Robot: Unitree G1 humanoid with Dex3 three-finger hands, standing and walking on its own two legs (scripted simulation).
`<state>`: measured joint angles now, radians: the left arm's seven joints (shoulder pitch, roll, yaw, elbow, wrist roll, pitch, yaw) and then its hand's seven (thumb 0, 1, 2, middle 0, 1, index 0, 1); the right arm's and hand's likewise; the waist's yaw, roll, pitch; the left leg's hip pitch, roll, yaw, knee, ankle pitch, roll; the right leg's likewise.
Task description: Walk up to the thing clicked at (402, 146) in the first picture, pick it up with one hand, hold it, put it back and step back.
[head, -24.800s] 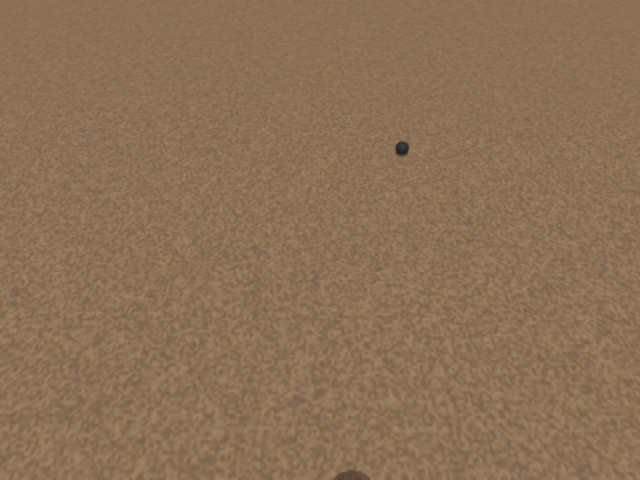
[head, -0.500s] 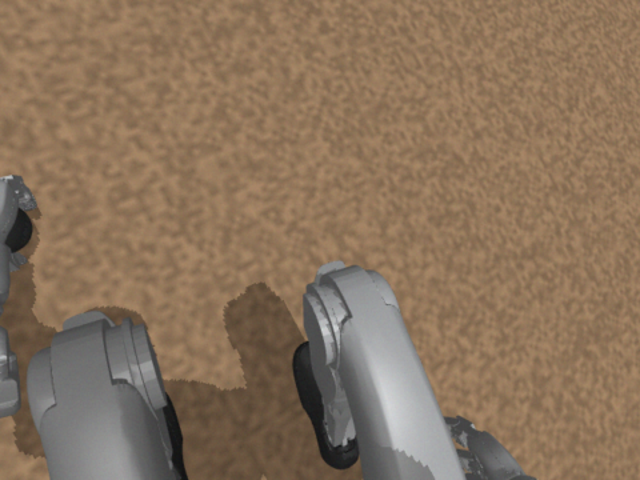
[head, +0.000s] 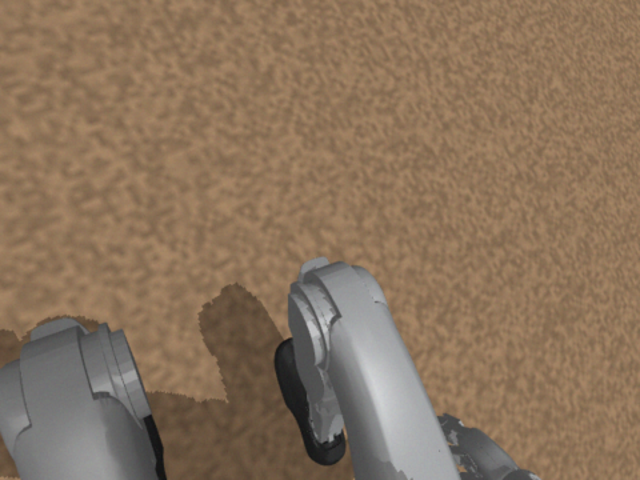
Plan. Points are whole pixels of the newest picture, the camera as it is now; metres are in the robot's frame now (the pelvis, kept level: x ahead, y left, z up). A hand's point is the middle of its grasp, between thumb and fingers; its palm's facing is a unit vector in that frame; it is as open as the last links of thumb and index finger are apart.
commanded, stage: rest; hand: left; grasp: from above
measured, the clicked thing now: out of the picture +0.43 +0.33 -0.25
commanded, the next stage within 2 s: open in 0.58 s
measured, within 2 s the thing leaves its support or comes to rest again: rests again in 0.26 s
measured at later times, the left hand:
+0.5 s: hand out of the picture +0.42 +0.32 -0.24, palm faces -0.42 -0.17 -0.89, open 8.5 cm
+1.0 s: hand out of the picture +0.42 +0.32 -0.24, palm faces -0.41 -0.16 -0.90, open 10.9 cm
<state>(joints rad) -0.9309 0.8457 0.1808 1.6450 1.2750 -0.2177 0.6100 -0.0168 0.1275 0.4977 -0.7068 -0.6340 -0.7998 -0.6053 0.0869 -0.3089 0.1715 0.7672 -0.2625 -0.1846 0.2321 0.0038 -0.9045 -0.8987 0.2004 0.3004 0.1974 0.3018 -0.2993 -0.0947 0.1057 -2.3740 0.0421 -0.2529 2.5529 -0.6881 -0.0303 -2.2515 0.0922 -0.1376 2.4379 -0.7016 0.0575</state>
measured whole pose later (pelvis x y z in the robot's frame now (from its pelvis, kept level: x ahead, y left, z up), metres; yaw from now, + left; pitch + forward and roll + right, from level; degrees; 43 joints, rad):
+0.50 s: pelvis +0.00 +0.00 +0.00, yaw -1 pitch +26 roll -13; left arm -0.96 0.89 0.15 1.71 1.26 -0.21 0.67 -0.02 0.13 0.46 -0.72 -0.62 -0.82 -0.58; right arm 0.07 -0.32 0.23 0.75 -0.27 -0.27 0.28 0.00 -0.91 -0.90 0.20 0.30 0.20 0.30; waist -0.32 -0.12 0.14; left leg -2.36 0.05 -0.28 2.57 -0.70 -0.02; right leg -2.22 0.10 -0.16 2.43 -0.70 0.07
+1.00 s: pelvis -0.01 +0.01 +0.00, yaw -2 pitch +25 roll -13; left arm -0.98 0.94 0.14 1.75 1.25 -0.21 0.68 -0.01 -0.05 0.64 -0.46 -0.72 -0.50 -0.69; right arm 0.07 -0.34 0.26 0.73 -0.28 -0.29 0.29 0.00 -0.90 -0.90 0.20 0.30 0.20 0.30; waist -0.34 -0.14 0.16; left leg -2.35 0.05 -0.29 2.57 -0.69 -0.02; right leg -2.21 0.11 -0.17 2.42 -0.69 0.07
